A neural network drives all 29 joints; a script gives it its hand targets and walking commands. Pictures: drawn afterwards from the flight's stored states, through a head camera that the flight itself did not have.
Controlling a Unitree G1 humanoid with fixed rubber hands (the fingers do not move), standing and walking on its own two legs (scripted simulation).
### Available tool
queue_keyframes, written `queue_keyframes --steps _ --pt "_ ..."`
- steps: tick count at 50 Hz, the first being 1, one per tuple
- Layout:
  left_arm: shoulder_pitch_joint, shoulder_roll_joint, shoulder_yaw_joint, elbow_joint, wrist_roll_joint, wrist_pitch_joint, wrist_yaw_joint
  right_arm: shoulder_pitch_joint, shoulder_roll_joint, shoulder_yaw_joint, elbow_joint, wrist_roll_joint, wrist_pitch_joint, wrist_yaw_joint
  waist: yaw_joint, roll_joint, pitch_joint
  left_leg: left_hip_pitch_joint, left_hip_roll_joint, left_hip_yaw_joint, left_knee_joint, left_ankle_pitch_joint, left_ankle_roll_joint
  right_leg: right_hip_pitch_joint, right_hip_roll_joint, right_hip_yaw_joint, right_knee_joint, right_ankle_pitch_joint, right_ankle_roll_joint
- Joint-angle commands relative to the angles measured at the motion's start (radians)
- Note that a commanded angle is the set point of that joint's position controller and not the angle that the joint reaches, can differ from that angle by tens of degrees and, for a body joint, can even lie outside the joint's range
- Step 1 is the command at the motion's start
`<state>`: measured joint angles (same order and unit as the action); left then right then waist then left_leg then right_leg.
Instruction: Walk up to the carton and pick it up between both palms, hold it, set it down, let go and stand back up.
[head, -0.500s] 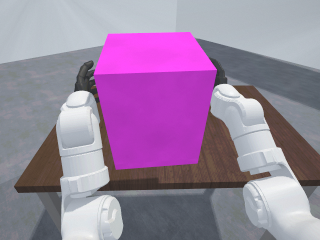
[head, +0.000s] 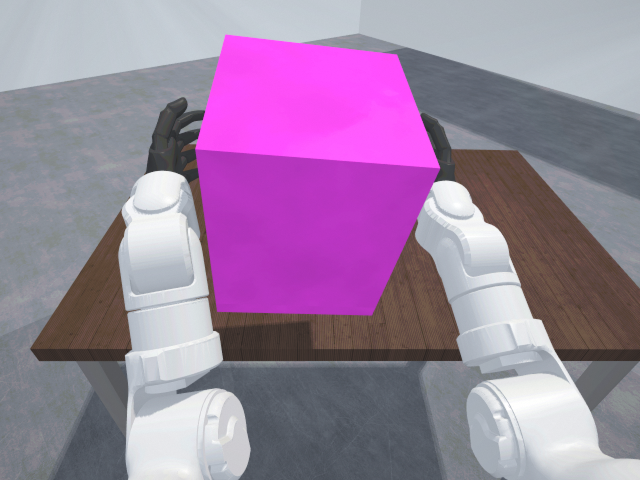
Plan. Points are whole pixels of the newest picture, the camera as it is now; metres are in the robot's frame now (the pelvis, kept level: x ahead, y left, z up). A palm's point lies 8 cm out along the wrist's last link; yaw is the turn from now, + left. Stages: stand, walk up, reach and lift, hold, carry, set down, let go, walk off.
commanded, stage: set down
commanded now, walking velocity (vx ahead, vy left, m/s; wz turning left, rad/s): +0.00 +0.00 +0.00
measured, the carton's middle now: (304, 186) +0.41 +0.01 +0.22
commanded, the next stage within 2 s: none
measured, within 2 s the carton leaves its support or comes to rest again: neither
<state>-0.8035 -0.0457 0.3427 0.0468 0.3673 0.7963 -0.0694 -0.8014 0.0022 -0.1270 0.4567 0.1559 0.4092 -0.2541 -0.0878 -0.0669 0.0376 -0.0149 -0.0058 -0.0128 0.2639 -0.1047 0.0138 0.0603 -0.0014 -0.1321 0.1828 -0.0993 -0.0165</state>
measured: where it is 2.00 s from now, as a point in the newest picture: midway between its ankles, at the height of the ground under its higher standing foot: outside the picture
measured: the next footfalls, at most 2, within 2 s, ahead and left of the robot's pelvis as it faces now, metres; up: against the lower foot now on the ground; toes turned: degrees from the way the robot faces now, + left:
none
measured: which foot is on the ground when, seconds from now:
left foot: down 0.00-1.00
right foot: down 0.00-1.00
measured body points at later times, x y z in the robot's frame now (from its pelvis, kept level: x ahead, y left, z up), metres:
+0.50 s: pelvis +0.03 +0.00 +0.00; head +0.01 +0.04 +0.45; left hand +0.41 +0.14 +0.21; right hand +0.40 -0.16 +0.18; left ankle +0.04 +0.11 -0.75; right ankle +0.02 -0.11 -0.75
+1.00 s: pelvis +0.03 +0.00 +0.00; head +0.01 +0.03 +0.45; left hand +0.42 +0.13 +0.17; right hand +0.42 -0.16 +0.15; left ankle +0.04 +0.11 -0.75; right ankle +0.02 -0.11 -0.75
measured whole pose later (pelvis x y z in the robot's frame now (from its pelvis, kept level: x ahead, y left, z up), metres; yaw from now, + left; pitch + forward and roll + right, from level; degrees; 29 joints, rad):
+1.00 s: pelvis +0.03 +0.00 +0.00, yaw +0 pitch -6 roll -1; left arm -0.62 -0.09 0.26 0.22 0.30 0.52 0.02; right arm -0.65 0.01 -0.16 0.63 0.03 0.13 -0.18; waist -0.06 -0.06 0.05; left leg -0.02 -0.01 -0.02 0.25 -0.14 0.01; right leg 0.07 0.00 -0.14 0.15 -0.12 -0.01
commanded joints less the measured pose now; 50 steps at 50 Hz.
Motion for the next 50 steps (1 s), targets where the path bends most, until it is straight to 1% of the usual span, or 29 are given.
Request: queue_keyframes --steps 1,3,9,11,14,18,24,29,36,43,50 --pt "-0.563 -0.298 -0.367 -0.081 -0.130 -0.101 -0.110 -0.687 0.198 0.159 -0.236 -0.024 -0.159 0.075 -0.013 0.091 -0.321 0.079 -0.023 0.047 -0.057 -0.031 -0.025 0.074 0.034 -0.030 -0.033 -0.024 0.022" --pt "-0.534 -0.307 -0.394 -0.098 -0.139 -0.123 -0.101 -0.671 0.201 0.173 -0.256 -0.036 -0.198 0.088 -0.011 0.092 -0.353 0.111 -0.020 0.042 -0.047 0.033 -0.032 0.098 0.037 -0.030 -0.029 0.035 0.021" --pt "-0.466 -0.366 -0.524 -0.208 -0.186 -0.185 -0.063 -0.647 0.242 0.293 -0.379 -0.021 -0.290 0.096 -0.008 0.091 -0.499 0.207 -0.022 0.020 0.018 0.330 -0.046 0.186 0.049 -0.015 0.007 0.324 0.037" --pt "-0.439 -0.375 -0.554 -0.239 -0.195 -0.194 -0.052 -0.628 0.251 0.329 -0.401 -0.007 -0.304 0.094 -0.004 0.088 -0.512 0.214 -0.022 0.015 0.029 0.389 -0.047 0.208 0.049 -0.007 0.016 0.388 0.045" --pt "-0.398 -0.376 -0.580 -0.266 -0.203 -0.197 -0.038 -0.597 0.256 0.366 -0.416 0.013 -0.313 0.093 0.003 0.085 -0.499 0.208 -0.022 0.009 0.033 0.425 -0.045 0.229 0.048 0.002 0.022 0.438 0.053" --pt "-0.362 -0.365 -0.589 -0.274 -0.206 -0.194 -0.028 -0.568 0.255 0.386 -0.411 0.033 -0.316 0.093 0.015 0.086 -0.471 0.198 -0.022 0.008 0.027 0.416 -0.042 0.236 0.044 0.011 0.023 0.447 0.060" --pt "-0.342 -0.348 -0.556 -0.224 -0.201 -0.189 -0.033 -0.553 0.244 0.366 -0.366 0.035 -0.307 0.096 0.021 0.072 -0.418 0.171 -0.024 0.009 0.009 0.348 -0.037 0.230 0.037 0.015 0.019 0.417 0.065" --pt "-0.360 -0.343 -0.518 -0.156 -0.190 -0.201 -0.042 -0.561 0.237 0.322 -0.307 0.011 -0.307 0.106 0.016 0.072 -0.393 0.152 -0.025 0.009 -0.004 0.280 -0.035 0.209 0.033 0.012 0.016 0.366 0.064" --pt "-0.392 -0.358 -0.491 -0.080 -0.182 -0.248 -0.046 -0.578 0.244 0.271 -0.246 -0.036 -0.326 0.128 0.004 0.075 -0.412 0.143 -0.023 0.002 -0.005 0.246 -0.039 0.180 0.037 0.001 0.017 0.330 0.058" --pt "-0.419 -0.377 -0.478 -0.008 -0.177 -0.300 -0.038 -0.598 0.260 0.239 -0.179 -0.080 -0.353 0.159 0.006 0.081 -0.432 0.127 -0.021 -0.005 -0.008 0.224 -0.043 0.152 0.042 -0.004 0.018 0.300 0.051" --pt "-0.440 -0.396 -0.460 0.057 -0.167 -0.358 -0.026 -0.613 0.292 0.219 -0.119 -0.122 -0.386 0.189 0.017 0.080 -0.472 0.102 -0.021 -0.011 -0.015 0.220 -0.034 0.157 0.041 0.003 0.030 0.330 0.053"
